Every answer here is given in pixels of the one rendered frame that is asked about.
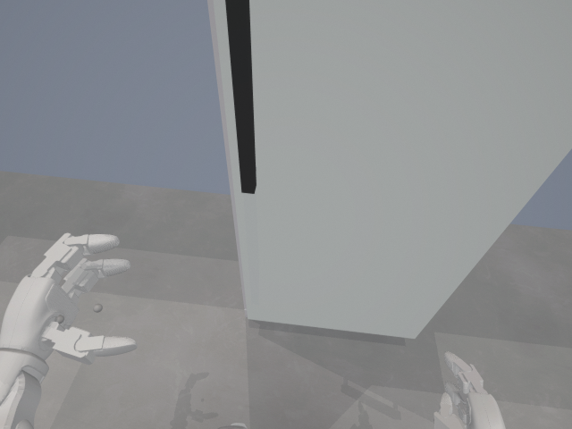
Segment handle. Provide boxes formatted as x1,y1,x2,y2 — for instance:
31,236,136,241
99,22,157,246
225,0,257,194

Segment robot left hand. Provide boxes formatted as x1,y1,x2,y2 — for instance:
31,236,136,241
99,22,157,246
0,233,138,365

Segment robot right hand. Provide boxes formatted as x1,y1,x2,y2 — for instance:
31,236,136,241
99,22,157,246
434,351,506,429

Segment fridge door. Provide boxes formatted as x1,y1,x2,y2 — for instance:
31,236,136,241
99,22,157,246
214,0,572,339

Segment left robot forearm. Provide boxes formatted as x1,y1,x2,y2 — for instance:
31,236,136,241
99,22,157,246
0,349,49,429

